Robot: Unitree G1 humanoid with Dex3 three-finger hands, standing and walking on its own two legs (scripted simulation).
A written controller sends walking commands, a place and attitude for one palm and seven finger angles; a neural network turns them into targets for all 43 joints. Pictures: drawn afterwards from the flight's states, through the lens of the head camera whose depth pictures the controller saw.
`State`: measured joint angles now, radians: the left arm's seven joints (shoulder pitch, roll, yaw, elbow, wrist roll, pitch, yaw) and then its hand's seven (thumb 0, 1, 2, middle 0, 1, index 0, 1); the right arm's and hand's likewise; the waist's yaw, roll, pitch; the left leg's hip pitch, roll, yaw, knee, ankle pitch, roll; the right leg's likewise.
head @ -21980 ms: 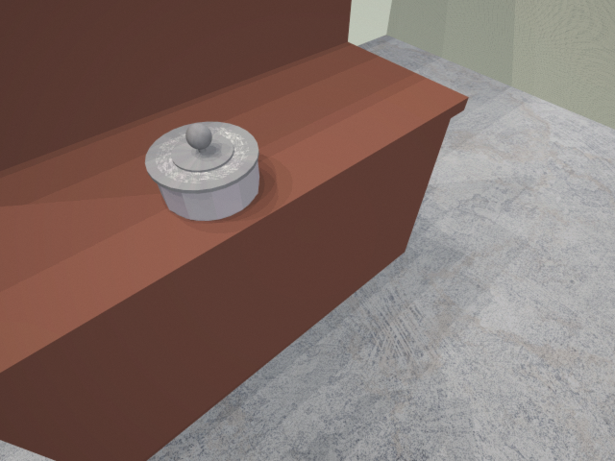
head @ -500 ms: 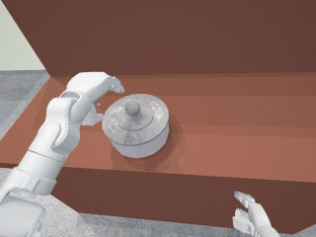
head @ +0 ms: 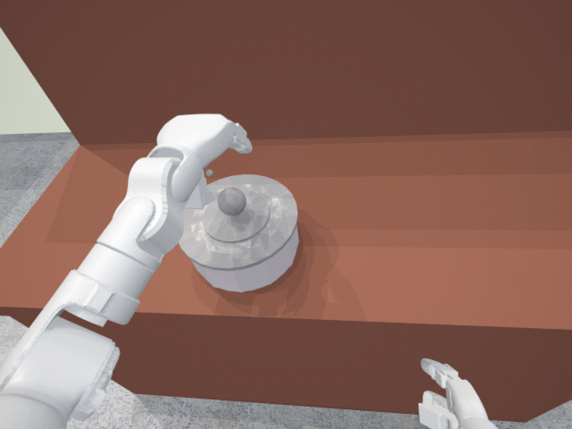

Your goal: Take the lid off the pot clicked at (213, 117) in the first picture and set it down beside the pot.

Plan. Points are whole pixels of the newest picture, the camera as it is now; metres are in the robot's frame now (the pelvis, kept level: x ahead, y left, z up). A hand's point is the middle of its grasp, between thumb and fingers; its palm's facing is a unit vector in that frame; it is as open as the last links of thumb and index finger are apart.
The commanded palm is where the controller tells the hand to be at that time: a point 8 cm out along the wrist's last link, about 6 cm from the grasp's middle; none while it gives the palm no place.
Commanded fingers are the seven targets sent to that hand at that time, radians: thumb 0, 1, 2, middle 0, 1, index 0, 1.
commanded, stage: move the open hand above the knob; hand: left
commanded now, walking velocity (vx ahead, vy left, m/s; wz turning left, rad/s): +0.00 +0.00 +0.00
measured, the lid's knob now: (231, 201) +0.44 +0.12 +0.08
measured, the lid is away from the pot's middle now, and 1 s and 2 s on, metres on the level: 0.00 0.00 0.00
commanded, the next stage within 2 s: lower the open fingers around the knob in 0.80 s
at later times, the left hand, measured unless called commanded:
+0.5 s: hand (215, 169) +0.42 +0.12 +0.16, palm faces -0.18 -0.03 -0.98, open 10.3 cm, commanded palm +0.40 +0.12 +0.23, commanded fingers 0.00 -0.34 1.47 -0.82 -0.08 -0.82 -0.08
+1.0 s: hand (212, 174) +0.41 +0.12 +0.16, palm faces -0.16 -0.04 -0.99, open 10.3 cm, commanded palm +0.39 +0.12 +0.22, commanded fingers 0.00 -0.34 1.47 -0.82 -0.08 -0.82 -0.08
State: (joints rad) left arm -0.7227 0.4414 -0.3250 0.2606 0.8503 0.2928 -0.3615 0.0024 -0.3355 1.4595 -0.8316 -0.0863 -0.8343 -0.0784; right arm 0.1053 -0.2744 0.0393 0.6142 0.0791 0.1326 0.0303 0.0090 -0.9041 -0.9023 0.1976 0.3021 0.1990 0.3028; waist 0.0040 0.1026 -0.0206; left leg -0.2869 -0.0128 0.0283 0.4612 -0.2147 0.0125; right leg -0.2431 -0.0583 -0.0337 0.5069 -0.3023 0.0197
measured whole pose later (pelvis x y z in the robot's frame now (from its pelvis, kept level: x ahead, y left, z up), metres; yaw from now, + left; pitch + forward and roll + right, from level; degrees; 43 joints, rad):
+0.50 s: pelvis +0.00 +0.00 +0.00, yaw +0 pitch +2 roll +1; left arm -0.78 0.42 -0.33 0.37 0.85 0.31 -0.37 0.00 -0.34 1.46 -0.83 -0.09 -0.83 -0.08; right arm 0.12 -0.29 0.03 0.63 0.08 0.13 0.01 0.01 -0.90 -0.90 0.20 0.30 0.20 0.30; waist -0.01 0.10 -0.02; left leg -0.28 -0.01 0.03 0.45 -0.22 0.01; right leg -0.24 -0.05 -0.03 0.50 -0.30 0.02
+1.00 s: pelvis +0.00 +0.00 +0.00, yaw +0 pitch +2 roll +1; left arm -0.77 0.40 -0.36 0.34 0.85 0.32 -0.36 0.00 -0.34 1.46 -0.83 -0.09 -0.83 -0.08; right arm 0.08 -0.26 0.05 0.62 0.08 0.15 0.02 0.01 -0.90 -0.90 0.20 0.30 0.20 0.30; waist 0.01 0.09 -0.03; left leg -0.29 -0.01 0.03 0.46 -0.21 0.01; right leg -0.24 -0.06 -0.03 0.50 -0.30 0.02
